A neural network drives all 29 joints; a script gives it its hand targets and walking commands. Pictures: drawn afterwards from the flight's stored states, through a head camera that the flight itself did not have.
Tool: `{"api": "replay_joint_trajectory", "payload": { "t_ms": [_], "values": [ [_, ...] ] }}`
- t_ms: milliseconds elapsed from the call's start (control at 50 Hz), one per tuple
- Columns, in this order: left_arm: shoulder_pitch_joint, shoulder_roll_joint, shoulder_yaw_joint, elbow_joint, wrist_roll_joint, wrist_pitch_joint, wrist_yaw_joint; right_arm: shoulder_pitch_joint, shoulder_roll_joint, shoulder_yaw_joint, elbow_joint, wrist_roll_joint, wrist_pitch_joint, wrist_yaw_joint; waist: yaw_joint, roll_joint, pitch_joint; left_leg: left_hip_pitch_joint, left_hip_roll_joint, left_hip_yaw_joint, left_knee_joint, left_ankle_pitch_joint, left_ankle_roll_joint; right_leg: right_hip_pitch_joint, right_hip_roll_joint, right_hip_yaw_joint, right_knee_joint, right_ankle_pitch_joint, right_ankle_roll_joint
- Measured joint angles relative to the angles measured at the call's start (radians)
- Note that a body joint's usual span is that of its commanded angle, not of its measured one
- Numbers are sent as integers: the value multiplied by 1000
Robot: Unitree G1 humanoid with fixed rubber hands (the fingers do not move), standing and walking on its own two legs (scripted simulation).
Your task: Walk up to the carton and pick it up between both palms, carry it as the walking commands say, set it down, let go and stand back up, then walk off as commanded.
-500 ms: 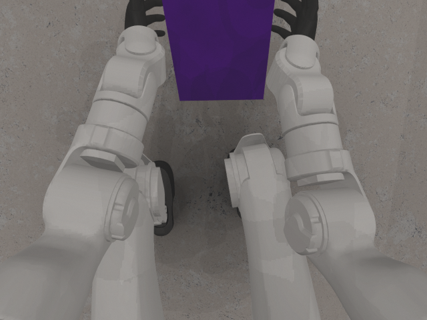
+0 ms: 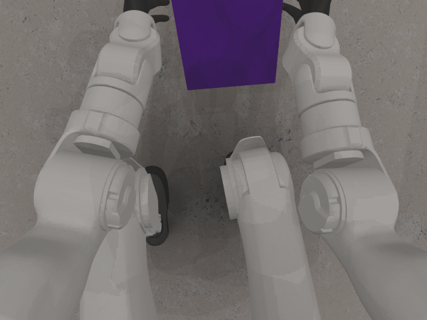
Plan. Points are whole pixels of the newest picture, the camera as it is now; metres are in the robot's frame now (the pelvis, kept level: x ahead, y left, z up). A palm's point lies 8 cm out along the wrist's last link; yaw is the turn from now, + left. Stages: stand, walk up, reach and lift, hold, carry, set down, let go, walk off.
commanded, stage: set down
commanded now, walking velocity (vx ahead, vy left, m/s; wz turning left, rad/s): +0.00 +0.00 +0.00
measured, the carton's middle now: (225, 13) +0.56 -0.10 -0.25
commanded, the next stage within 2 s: none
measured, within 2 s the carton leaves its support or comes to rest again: neither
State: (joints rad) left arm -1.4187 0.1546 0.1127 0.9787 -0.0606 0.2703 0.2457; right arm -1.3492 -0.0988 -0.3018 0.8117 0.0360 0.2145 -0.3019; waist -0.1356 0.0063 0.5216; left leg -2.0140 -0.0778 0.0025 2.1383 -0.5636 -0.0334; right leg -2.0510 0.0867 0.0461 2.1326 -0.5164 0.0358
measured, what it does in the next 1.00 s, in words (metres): stands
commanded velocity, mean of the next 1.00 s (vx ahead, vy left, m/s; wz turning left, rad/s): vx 0.00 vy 0.00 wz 0.00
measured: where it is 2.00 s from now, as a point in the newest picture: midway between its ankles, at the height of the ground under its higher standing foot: (200, 210)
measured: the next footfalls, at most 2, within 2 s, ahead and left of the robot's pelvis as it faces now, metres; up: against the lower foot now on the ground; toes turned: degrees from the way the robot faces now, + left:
none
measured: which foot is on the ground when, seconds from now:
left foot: down 0.00-1.00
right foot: down 0.00-1.00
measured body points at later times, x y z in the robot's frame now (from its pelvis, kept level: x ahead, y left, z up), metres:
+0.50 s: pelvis +0.03 +0.00 -0.03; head +0.38 -0.01 +0.24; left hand +0.59 +0.02 -0.19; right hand +0.55 -0.23 -0.17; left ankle +0.14 +0.12 -0.36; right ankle +0.14 -0.12 -0.36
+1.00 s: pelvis +0.05 +0.01 -0.04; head +0.41 +0.00 +0.23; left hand +0.60 +0.01 -0.20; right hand +0.56 -0.24 -0.18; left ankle +0.14 +0.12 -0.36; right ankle +0.14 -0.12 -0.36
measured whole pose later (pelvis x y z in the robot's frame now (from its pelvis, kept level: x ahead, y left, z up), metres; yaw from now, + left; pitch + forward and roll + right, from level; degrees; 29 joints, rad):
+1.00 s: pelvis +0.05 +0.01 -0.04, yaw +0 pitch +37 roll -1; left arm -1.45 0.05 0.26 1.04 0.16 0.16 0.12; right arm -1.27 -0.14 -0.54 0.83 -0.05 0.12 -0.05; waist -0.13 -0.02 0.29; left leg -2.26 -0.11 -0.01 2.28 -0.67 -0.02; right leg -2.27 0.06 0.02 2.26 -0.64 0.04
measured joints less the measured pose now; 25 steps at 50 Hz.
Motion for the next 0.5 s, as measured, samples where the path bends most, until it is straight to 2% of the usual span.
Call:
{"api": "replay_joint_trajectory", "payload": {
  "t_ms": [160, 260, 380, 500],
  "values": [
    [-70, 6, 73, 61, 63, -23, -76, -70, -29, -53, 80, -20, -29, 53, 2, -10, -26, -72, 5, 3, 40, 4, -1, -81, 11, -1, 40, 16, 0],
    [-104, -1, 102, 92, 101, -36, -113, -71, -43, -97, 94, -34, -42, 95, 0, -32, -39, -104, -10, -8, 69, -5, -9, -110, -4, -14, 73, -1, -12],
    [-92, -11, 79, 88, 121, -40, -129, -30, -47, -121, 87, -26, -49, 121, 4, -49, -99, -152, -18, -31, 99, -34, -24, -152, -12, -38, 95, -30, -24],
    [-73, -39, 93, 79, 153, -59, -127, 16, -47, -139, 65, -28, -67, 149, 4, -47, -152, -191, -23, -38, 114, -60, -22, -183, -17, -45, 103, -61, -19]
  ]
}}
